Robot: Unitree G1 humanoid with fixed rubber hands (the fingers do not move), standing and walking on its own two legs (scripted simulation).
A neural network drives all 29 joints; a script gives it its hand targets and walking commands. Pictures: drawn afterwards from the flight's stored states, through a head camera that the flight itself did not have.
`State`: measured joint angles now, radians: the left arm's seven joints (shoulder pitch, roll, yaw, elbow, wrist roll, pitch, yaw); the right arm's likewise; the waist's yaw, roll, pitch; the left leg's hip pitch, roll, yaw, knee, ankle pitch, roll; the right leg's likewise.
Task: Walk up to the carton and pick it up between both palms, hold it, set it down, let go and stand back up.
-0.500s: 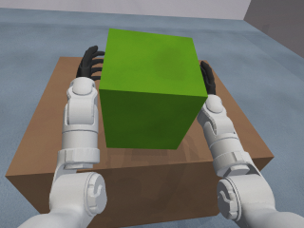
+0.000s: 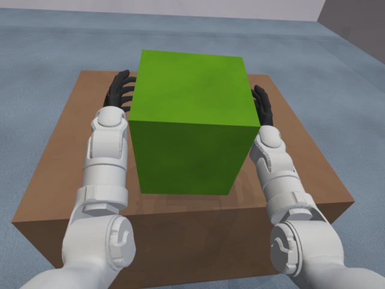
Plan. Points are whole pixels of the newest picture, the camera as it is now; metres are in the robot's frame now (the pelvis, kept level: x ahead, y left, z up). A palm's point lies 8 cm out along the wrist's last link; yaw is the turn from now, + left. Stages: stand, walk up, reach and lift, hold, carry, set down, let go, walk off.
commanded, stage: set down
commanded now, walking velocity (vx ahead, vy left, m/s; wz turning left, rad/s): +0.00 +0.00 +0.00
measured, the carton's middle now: (188, 129) +0.41 -0.01 +0.13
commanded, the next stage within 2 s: none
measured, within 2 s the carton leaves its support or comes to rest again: rests again in 1.80 s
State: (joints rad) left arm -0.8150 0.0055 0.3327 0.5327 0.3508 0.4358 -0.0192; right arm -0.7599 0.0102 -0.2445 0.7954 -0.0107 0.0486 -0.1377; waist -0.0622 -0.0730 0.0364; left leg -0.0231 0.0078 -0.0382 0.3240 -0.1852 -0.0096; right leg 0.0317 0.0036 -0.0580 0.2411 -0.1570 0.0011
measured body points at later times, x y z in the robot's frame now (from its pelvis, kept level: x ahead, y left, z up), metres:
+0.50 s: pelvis +0.00 +0.00 +0.00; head +0.00 +0.03 +0.45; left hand +0.44 +0.14 +0.15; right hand +0.41 -0.16 +0.14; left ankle +0.00 +0.12 -0.75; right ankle -0.01 -0.12 -0.75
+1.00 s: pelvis +0.01 +0.00 +0.00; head +0.02 +0.03 +0.45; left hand +0.45 +0.14 +0.12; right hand +0.42 -0.17 +0.12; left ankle +0.00 +0.12 -0.75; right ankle -0.01 -0.12 -0.75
